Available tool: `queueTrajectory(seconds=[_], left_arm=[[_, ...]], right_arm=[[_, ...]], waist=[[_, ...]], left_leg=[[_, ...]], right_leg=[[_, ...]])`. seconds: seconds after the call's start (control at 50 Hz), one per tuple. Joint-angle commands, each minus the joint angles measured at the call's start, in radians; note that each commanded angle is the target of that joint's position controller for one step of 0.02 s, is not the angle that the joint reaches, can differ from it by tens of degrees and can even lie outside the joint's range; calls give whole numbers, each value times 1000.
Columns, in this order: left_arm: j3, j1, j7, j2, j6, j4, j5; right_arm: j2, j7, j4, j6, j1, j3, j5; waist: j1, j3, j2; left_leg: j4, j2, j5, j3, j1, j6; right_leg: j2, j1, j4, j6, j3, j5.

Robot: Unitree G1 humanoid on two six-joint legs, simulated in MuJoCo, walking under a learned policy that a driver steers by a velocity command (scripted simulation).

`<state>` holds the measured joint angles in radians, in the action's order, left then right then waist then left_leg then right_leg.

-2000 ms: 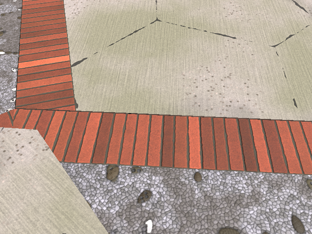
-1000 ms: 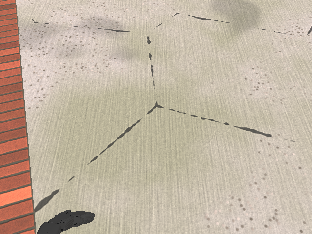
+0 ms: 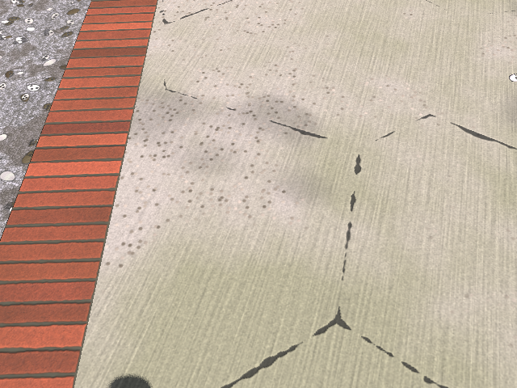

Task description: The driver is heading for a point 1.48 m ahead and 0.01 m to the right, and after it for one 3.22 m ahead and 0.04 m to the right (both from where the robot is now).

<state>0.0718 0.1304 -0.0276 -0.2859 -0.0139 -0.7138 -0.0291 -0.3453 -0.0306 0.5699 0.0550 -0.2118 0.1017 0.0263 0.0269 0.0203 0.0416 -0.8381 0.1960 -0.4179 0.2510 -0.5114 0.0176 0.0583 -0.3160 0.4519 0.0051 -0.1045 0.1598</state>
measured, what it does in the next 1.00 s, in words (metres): steps on the spot: left foot, then right foot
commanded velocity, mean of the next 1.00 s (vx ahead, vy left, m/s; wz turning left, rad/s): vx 0.00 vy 0.00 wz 0.09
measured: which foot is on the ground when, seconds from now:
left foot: up 0.00-0.38, down 0.40-0.92, up 0.94-1.00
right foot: down 0.00-0.40, up 0.42-0.90, down 0.92-1.00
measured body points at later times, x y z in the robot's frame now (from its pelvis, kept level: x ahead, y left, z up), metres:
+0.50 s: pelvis +0.01 +0.04 +0.00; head +0.03 +0.08 +0.44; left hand -0.02 +0.36 -0.13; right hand +0.29 -0.12 -0.07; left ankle -0.03 +0.14 -0.74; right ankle +0.03 -0.11 -0.68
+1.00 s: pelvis +0.03 +0.00 -0.01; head +0.08 -0.02 +0.43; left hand +0.17 +0.30 -0.08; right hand +0.20 -0.28 -0.12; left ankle -0.05 +0.14 -0.67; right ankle +0.04 -0.08 -0.74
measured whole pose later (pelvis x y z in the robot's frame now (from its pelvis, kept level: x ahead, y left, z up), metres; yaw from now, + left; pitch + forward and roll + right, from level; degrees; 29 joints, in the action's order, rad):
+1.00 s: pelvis +0.03 +0.00 -0.01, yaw +1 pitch +3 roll +1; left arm 0.10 0.19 0.01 -0.32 0.04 -0.59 0.00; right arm -0.32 -0.01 0.72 0.01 -0.09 0.11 0.00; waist -0.01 0.06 0.04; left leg -1.08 -0.09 -0.56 -0.09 -0.44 0.07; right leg 0.00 -0.38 0.65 0.06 0.05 0.32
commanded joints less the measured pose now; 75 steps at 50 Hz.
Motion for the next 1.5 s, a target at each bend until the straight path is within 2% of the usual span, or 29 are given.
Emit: queueTrajectory(seconds=[0.02, 0.14, 0.24, 0.36, 0.38, 0.4, 0.42, 0.44, 0.46, 0.48, 0.5, 0.58, 0.68, 0.82, 0.9, 0.92, 0.94, 0.96, 0.98, 1.0, 1.02, 1.08, 1.18, 1.28, 1.42, 1.44, 1.46, 1.48, 1.5], left_arm=[[19, -131, -23, -79, -8, 128, 11], [23, -1, -35, -126, 18, 98, 0], [48, -5, -14, -182, 22, 82, 8], [64, -10, 18, -200, 1, 51, 61], [58, -7, 19, -181, -1, 39, 77], [37, 51, 26, -125, -5, 13, 68], [-7, 50, 40, -31, -10, 60, -4], [8, 32, 35, -75, -7, 53, 5], [20, 0, 30, -128, 3, 32, 40], [17, 22, 29, -108, 12, 18, 57], [18, 41, 20, -108, 22, -11, 51], [41, 94, 4, -152, 49, -11, 58], [29, 57, 7, -94, 71, 55, 50], [29, 44, 47, -72, 86, 143, 48], [53, 113, 52, -87, 101, 152, 56], [81, 193, 32, -151, 95, 133, 51], [125, 250, 12, -323, 85, 145, 44], [111, 230, 28, -326, 49, 178, 5], [98, 206, 40, -280, 22, 177, 11], [89, 172, 33, -255, 9, 169, 31], [78, 112, 23, -223, 12, 177, 54], [63, 25, -1, -200, 26, 214, 48], [72, 55, -17, -227, 37, 216, 53], [73, 36, -17, -230, 51, 234, 50], [54, -13, -6, -202, 62, 256, 53], [44, -8, -4, -185, 62, 250, 57], [14, 50, 0, -107, 59, 233, 41], [-12, 119, 8, -42, 48, 224, 28], [-3, 73, 5, -88, 24, 247, 54]], right_arm=[[-145, 5, -20, -6, -102, 45, -10], [-64, 16, -91, -6, 31, 4, 3], [-36, 35, -108, -8, 60, -8, -5], [-38, 52, -98, 18, 46, 7, -5], [-38, 50, -75, 16, -4, 12, -10], [-86, 39, -51, 11, -63, 27, -15], [-185, 19, -63, -2, -107, 38, -27], [-161, 21, -75, -26, -67, 22, -54], [-66, 32, -59, -45, -48, -9, -63], [-25, 35, -24, -57, 1, -23, -58], [-21, 33, -17, -62, 47, -25, -52], [-58, 1, -1, -63, 116, -13, -58], [-37, -25, 28, -51, 112, -11, -55], [-89, 0, 53, -55, 135, 24, -28], [-91, 23, 84, -52, 139, 35, 9], [-61, 32, 109, -52, 87, 31, 3], [-1, 31, 44, -60, 137, 12, -45], [-9, 23, 2, -69, 218, 8, -57], [-52, 20, 4, -71, 258, 18, -35], [-42, 12, 2, -76, 265, 15, -24], [-52, 1, 20, -77, 240, 19, -34], [-60, 1, 46, -76, 177, 24, -44], [-30, 1, 59, -74, 190, 9, -32], [-39, 10, 61, -84, 220, 10, -26], [-68, 35, 85, -113, 145, 18, -25], [-66, 40, 95, -115, 107, 17, -26], [-73, 41, 91, -113, 87, 13, -36], [-110, 40, 100, -108, 24, 15, -48], [-153, 50, 130, -119, -52, 26, -55]], waist=[[33, -77, -142], [-68, -49, -170], [-74, -87, -192], [-32, -110, -204], [-2, -121, -183], [8, -153, -69], [-11, -217, 257], [18, -292, 244], [41, -269, 132], [0, -201, 133], [-13, -171, 107], [-38, -99, 113], [-14, -49, 80], [-19, -74, 81], [-74, -109, 58], [-100, -130, -62], [-94, -123, -397], [-116, -248, -343], [-127, -237, -201], [-93, -174, -154], [-56, -137, -96], [-4, -144, -121], [-21, -136, -144], [-38, -113, -191], [-29, -165, -226], [-9, -189, -193], [-22, -223, -68], [-45, -187, 124], [-7, -78, 254]], left_leg=[[-380, -125, 15, -79, -153, 50], [-341, -253, 108, -215, -262, 114], [-141, -296, 102, -262, -131, 95], [219, -237, 108, -325, 126, -8], [375, -205, 213, -325, 252, -44], [469, -228, 447, -250, 460, -82], [399, -533, 989, 107, 718, -182], [405, -666, 1009, 149, 592, -362], [426, -579, 902, 19, 530, -340], [436, -506, 769, -73, 487, -276], [447, -472, 691, -125, 455, -236], [505, -490, 657, -220, 363, -243], [555, -544, 433, -243, 404, -249], [491, -583, 578, -352, 421, -226], [302, -553, 566, -446, 394, -111], [112, -468, 484, -503, 287, -42], [-252, -310, -116, -541, -100, 65], [-457, -206, -315, -285, -242, 87], [-498, -223, -261, -202, -275, 65], [-458, -230, -165, -178, -292, 37], [-400, -247, -77, -161, -293, 29], [-316, -209, 65, -157, -180, 35], [-93, -149, 126, -127, -146, 69], [53, -118, 131, -98, -78, 68], [333, -137, 192, -126, 162, 20], [430, -156, 292, -137, 297, 0], [471, -275, 223, -17, 440, -48], [556, -409, -122, 209, 522, -154], [696, -527, -486, 547, 454, -295]], right_leg=[[-303, 138, -154, 170, -204, -38], [-302, 260, -160, 221, -12, -226], [-359, 267, -148, 223, 93, -290], [-393, 240, -35, 153, 172, -326], [-363, 186, 41, 115, 197, -306], [-301, 48, 175, 44, 258, -203], [-187, -277, 494, -51, 310, 456], [-154, -337, 665, -81, 172, 545], [-177, -288, 698, -76, 109, 486], [-179, -290, 652, -68, 95, 437], [-175, -277, 638, -74, 85, 373], [-117, -249, 702, -106, 90, 243], [-167, -320, 610, -115, 99, 206], [-165, -191, 390, -48, 186, 235], [-98, 14, 120, 34, 241, 85], [-89, 179, 13, 88, 162, -148], [-341, 406, -4, 233, -250, -696], [-453, 411, -58, 409, -487, -619], [-427, 402, -90, 387, -407, -489], [-373, 366, -95, 329, -346, -387], [-331, 326, -92, 278, -297, -329], [-263, 224, -95, 237, -241, -363], [-212, 204, -83, 216, -297, -225], [-176, 152, -56, 191, -398, -116], [-141, 168, 66, 161, -464, -322], [-111, 101, 71, 142, -442, -114], [-45, 1, 162, 104, -360, 276], [96, -184, 362, 50, -173, 518], [79, -372, 555, 20, -122, 506]])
